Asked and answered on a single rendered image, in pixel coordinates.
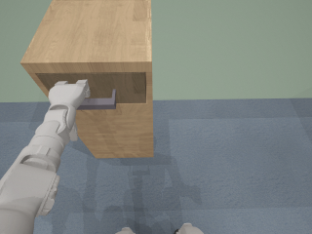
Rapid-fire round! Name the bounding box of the handle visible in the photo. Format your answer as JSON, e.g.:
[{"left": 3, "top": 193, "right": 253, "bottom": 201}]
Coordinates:
[{"left": 76, "top": 89, "right": 117, "bottom": 110}]

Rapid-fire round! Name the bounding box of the drawer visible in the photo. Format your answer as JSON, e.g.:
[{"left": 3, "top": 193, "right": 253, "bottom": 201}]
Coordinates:
[{"left": 37, "top": 72, "right": 146, "bottom": 103}]

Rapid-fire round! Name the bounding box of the right robot shin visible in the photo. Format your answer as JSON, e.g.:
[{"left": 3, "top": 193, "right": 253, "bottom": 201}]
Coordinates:
[{"left": 180, "top": 223, "right": 192, "bottom": 229}]

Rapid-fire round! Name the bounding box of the robot left upper arm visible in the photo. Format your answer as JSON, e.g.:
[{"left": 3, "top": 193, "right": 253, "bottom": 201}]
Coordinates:
[{"left": 0, "top": 163, "right": 60, "bottom": 234}]

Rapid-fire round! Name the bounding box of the robot shin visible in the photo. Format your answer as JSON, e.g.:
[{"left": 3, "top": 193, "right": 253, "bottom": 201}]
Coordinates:
[
  {"left": 121, "top": 227, "right": 134, "bottom": 233},
  {"left": 180, "top": 223, "right": 192, "bottom": 229}
]

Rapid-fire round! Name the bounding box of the cabinet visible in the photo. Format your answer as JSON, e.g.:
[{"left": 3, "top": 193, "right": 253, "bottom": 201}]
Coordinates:
[{"left": 20, "top": 0, "right": 154, "bottom": 159}]

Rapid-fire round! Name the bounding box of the left robot hand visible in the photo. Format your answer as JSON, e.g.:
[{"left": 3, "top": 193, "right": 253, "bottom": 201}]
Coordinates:
[{"left": 48, "top": 79, "right": 91, "bottom": 141}]

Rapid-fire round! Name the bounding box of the left robot forearm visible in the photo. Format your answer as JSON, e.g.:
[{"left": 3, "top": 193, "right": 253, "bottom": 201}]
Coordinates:
[{"left": 0, "top": 101, "right": 76, "bottom": 195}]

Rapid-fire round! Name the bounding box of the left robot shin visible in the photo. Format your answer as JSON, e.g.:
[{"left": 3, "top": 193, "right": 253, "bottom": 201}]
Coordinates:
[{"left": 121, "top": 227, "right": 134, "bottom": 233}]

